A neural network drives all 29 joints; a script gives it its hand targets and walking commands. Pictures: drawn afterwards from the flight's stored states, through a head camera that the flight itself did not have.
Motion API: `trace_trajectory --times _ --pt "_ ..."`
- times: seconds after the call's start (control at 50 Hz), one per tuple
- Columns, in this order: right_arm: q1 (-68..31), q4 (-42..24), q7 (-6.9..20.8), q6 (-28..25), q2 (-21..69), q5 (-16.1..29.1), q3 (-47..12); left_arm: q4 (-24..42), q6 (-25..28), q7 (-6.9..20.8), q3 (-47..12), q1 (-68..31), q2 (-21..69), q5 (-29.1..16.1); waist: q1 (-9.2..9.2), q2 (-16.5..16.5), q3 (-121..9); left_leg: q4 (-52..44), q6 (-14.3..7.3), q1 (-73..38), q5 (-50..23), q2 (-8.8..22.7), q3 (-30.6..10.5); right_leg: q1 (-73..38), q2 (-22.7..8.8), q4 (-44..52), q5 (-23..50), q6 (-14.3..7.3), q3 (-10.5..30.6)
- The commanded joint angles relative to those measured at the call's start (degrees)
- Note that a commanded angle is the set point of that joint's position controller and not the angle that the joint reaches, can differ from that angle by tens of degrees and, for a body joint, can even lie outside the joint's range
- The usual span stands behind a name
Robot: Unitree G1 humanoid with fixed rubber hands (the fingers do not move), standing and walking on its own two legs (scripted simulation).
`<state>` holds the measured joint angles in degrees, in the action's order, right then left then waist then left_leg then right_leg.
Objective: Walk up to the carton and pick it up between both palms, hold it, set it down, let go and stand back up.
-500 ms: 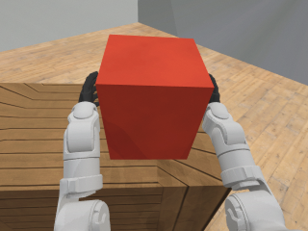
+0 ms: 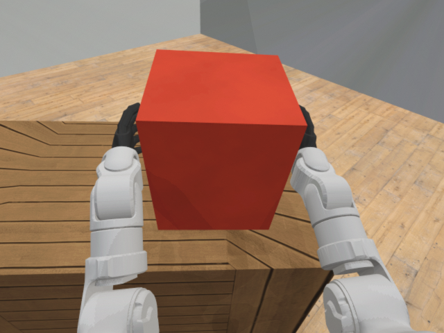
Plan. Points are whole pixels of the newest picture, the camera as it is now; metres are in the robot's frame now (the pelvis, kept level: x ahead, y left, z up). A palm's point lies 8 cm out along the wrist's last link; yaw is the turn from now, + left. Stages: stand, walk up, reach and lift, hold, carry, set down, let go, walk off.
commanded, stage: hold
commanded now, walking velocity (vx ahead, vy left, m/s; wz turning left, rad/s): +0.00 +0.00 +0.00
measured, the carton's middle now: (216, 145) +0.39 +0.01 +0.19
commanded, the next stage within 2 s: none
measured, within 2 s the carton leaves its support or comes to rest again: neither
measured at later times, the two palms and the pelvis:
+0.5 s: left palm (127, 150) +0.36 +0.16 +0.20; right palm (303, 149) +0.36 -0.14 +0.19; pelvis +0.00 +0.00 +0.00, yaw +0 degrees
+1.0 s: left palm (128, 150) +0.36 +0.15 +0.20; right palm (303, 149) +0.36 -0.14 +0.19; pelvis +0.00 +0.00 +0.00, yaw +0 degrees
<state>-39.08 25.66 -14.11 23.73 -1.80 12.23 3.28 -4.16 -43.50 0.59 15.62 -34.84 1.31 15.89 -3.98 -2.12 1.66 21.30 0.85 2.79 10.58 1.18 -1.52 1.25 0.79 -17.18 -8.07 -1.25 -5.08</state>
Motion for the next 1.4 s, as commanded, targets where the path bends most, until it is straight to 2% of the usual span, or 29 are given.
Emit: trace_trajectory --times 0.0,0.34,0.56,0.68,0.76,0.84,1.0,1.08,1.24,1.38 --pt "-50.6 -18.2 7.3 -4.6 33.1 4.9 -23.2 7.3 4.1 6.9 -29.4 -44.7 30.8 -9.7 -0.63 4.1 -26.4 -2.6 1.2 -3.9 -13.3 -4.0 1.8 -8.0 2.5 1.1 10.1 3.3 1.0" --pt "-52.7 -15.6 8.0 -5.6 33.6 4.2 -22.2 5.2 5.0 6.2 -28.6 -46.9 31.1 -9.5 -0.06 4.4 -27.1 -2.8 1.0 -3.5 -11.5 -3.9 2.1 -7.1 2.4 1.4 7.8 3.2 1.0" --pt "-52.8 -15.1 8.0 -5.9 33.6 3.9 -21.9 4.9 5.3 6.2 -28.5 -47.0 31.3 -9.5 -0.41 4.0 -27.3 -2.9 0.8 -3.7 -11.5 -3.9 2.1 -7.5 2.4 1.6 7.9 3.2 1.0" --pt "-51.9 -16.7 7.8 -6.0 34.0 4.7 -22.9 6.3 5.3 6.1 -29.4 -46.0 31.5 -10.0 -0.41 4.3 -28.9 -2.2 1.0 -4.9 -14.2 -3.9 2.0 -8.3 2.4 1.2 10.4 3.5 1.0" --pt "-51.7 -16.2 7.8 -5.8 33.5 4.3 -22.6 5.7 5.2 6.3 -28.7 -45.7 31.0 -9.6 -0.34 3.8 -27.4 -2.8 0.8 -4.0 -12.5 -4.0 2.1 -8.0 2.3 1.4 9.3 3.5 1.1" --pt "-51.4 -17.7 7.6 -5.8 34.0 5.0 -23.4 7.3 5.2 6.3 -29.5 -45.4 31.3 -9.9 -0.5 4.3 -28.6 -2.0 1.1 -5.1 -15.3 -4.0 2.1 -8.8 2.5 1.0 11.7 3.6 1.0" --pt "-51.0 -17.4 7.7 -5.4 33.0 4.8 -23.3 7.0 4.9 6.3 -29.4 -45.2 30.9 -9.7 -0.46 4.0 -26.9 -2.4 1.2 -5.0 -14.2 -3.8 1.9 -7.6 2.6 1.4 9.8 3.4 0.9" --pt "-50.9 -19.0 7.7 -5.6 33.5 5.5 -24.0 8.6 4.9 6.0 -30.5 -44.8 31.6 -10.3 -0.49 4.6 -29.2 -1.5 1.6 -6.5 -17.2 -3.8 1.8 -7.9 2.8 1.1 11.8 3.4 1.0" --pt "-50.6 -17.6 7.9 -5.2 33.0 4.8 -23.3 7.4 4.8 6.1 -29.6 -44.9 31.0 -9.8 -0.55 3.9 -26.7 -2.5 1.2 -4.9 -14.2 -3.8 1.9 -7.4 2.6 1.4 9.8 3.3 1.0" --pt "-51.0 -18.1 7.8 -5.4 33.1 5.0 -23.5 7.3 4.8 6.0 -30.0 -44.7 31.3 -10.0 -0.54 4.3 -27.7 -1.9 1.5 -5.6 -15.6 -3.8 1.9 -7.5 2.7 1.5 10.7 3.2 1.0"
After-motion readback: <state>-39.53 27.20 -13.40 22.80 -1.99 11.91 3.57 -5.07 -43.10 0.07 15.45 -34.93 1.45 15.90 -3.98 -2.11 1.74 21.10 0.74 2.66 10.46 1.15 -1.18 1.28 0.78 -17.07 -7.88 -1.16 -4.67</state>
